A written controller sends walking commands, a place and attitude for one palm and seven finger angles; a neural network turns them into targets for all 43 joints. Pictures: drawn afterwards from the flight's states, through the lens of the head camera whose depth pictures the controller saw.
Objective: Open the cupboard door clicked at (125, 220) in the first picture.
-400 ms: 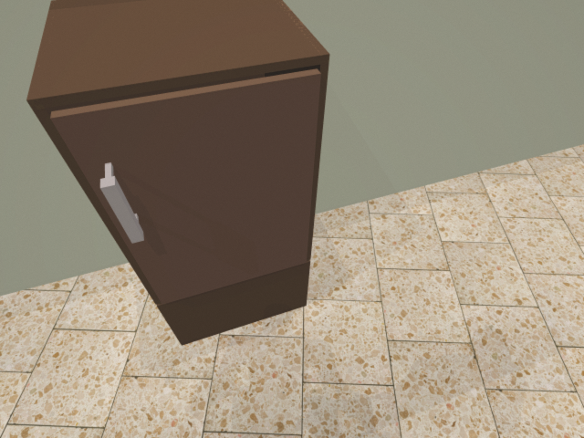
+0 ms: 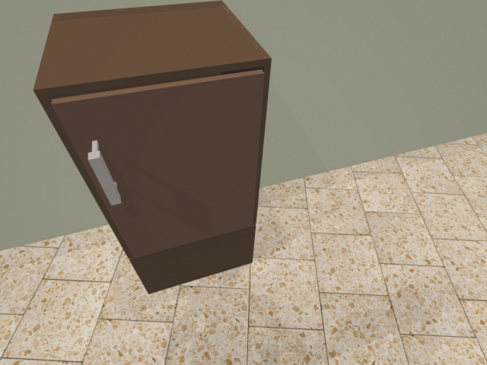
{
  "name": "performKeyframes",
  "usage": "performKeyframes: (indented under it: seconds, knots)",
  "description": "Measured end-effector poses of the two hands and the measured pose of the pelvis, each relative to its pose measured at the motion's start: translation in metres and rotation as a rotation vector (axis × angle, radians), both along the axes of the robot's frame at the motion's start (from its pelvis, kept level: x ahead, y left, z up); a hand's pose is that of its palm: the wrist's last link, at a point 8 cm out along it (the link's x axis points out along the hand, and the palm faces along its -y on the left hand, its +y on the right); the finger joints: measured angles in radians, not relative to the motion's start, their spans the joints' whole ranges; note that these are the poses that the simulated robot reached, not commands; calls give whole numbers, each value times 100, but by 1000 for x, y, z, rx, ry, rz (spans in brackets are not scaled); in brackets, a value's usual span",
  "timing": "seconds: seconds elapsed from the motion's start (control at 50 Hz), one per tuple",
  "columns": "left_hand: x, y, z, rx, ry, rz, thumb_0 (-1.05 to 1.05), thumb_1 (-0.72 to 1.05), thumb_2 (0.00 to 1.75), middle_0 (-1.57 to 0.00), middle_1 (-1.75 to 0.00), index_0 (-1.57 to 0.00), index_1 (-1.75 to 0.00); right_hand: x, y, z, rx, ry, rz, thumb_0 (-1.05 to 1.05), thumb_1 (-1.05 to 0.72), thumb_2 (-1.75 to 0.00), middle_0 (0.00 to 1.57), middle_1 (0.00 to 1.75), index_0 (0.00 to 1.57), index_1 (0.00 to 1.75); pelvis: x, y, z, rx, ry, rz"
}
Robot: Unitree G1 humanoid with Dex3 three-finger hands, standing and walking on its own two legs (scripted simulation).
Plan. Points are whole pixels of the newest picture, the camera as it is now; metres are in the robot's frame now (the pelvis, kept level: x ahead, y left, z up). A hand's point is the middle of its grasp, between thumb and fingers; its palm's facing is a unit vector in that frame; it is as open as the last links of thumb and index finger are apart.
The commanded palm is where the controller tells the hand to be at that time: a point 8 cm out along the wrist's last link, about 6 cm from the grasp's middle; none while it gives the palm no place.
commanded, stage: stand and wait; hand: left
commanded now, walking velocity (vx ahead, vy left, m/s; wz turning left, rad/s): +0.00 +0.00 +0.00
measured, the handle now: (105, 173) +0.49 +0.34 -0.01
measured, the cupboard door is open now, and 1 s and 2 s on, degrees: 0 0 0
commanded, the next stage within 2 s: look at it before walking up in 0.60 s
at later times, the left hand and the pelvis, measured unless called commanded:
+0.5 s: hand out of the picture -0.01 +0.17 -0.17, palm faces +0.02 -0.98 -0.21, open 7.4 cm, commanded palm none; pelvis -0.02 -0.01 +0.00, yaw +0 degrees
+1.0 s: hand out of the picture -0.02 +0.16 -0.17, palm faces +0.03 -0.98 -0.19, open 7.4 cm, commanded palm none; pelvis -0.02 -0.01 +0.00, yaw +0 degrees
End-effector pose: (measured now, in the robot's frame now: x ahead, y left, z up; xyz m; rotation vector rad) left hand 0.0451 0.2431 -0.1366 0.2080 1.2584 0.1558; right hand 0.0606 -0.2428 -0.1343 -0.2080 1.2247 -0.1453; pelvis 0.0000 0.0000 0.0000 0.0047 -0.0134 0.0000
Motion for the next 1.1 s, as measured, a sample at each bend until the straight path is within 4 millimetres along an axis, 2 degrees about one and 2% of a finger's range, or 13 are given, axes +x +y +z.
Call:
performKeyframes:
  seconds: [0.24,0.4,0.72,1.1]
  knots:
    - [-44,-12,-3,-15,99,34,1,91,90,-20,-30,-20,-30,-55,0,-6,16,134,-37,0,-91,-90,20,30,20,30,-9,-6,2,-1,-8,4]
    - [-57,-19,-4,-26,118,39,1,91,90,-20,-30,-20,-30,-75,4,-8,34,167,-52,0,-91,-90,20,30,20,30,-15,-8,3,-1,-10,3]
    - [-63,-32,-6,-50,115,47,1,91,90,-20,-30,-20,-30,-78,11,-9,51,156,-58,0,-91,-90,20,30,20,30,-20,-11,3,-2,-3,3]
    - [-68,-33,-6,-47,125,61,1,91,90,-20,-30,-20,-30,-75,9,-9,48,151,-53,0,-91,-90,20,30,20,30,-18,-13,4,-2,-1,5]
